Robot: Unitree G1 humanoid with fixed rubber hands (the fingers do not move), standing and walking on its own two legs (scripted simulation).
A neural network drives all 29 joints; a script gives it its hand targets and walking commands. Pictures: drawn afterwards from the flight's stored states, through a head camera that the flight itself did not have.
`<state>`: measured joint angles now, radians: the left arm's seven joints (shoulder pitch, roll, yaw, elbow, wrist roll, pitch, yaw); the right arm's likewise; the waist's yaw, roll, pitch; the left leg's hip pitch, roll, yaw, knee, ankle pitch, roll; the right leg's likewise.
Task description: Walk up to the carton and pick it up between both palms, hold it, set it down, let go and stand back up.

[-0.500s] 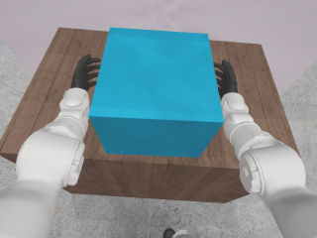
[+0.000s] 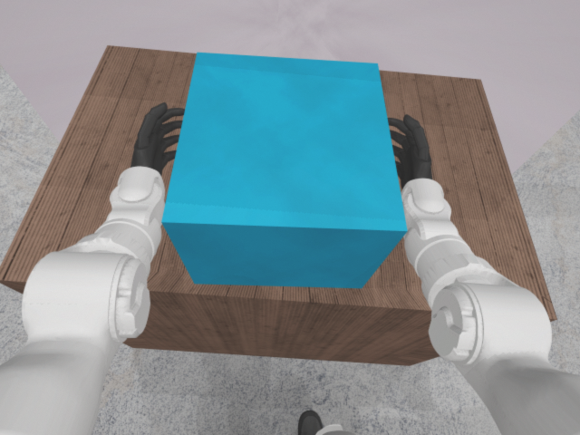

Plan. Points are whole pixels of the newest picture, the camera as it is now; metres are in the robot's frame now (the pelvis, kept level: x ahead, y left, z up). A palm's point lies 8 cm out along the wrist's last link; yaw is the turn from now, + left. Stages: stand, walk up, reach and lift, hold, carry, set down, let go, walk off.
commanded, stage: reach and lift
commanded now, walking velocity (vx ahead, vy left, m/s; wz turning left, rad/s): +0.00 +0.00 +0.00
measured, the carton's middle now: (283, 176) +0.50 -0.04 +0.00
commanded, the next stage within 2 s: none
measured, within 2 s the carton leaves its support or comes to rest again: leaves its support in 1.28 s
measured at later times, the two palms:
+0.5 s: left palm (149, 168) +0.49 +0.15 +0.06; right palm (413, 184) +0.44 -0.21 +0.05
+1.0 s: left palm (140, 182) +0.47 +0.16 +0.06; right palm (409, 193) +0.42 -0.20 +0.05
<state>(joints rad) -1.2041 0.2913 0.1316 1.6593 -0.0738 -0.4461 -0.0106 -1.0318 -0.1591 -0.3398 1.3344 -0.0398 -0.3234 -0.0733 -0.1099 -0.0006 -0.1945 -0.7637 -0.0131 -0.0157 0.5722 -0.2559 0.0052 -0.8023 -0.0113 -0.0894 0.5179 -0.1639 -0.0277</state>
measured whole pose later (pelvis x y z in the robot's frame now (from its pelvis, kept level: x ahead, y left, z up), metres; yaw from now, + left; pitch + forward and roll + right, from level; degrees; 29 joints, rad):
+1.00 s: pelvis +0.02 +0.01 +0.02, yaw +0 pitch +19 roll -1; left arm -0.93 0.17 0.34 1.40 0.14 -0.45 0.00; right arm -0.77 -0.09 -0.54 1.16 -0.30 -0.46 -0.03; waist -0.06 0.03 -0.13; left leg -0.51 0.00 0.02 0.40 -0.22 0.02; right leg -0.52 -0.01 -0.10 0.29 -0.09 -0.01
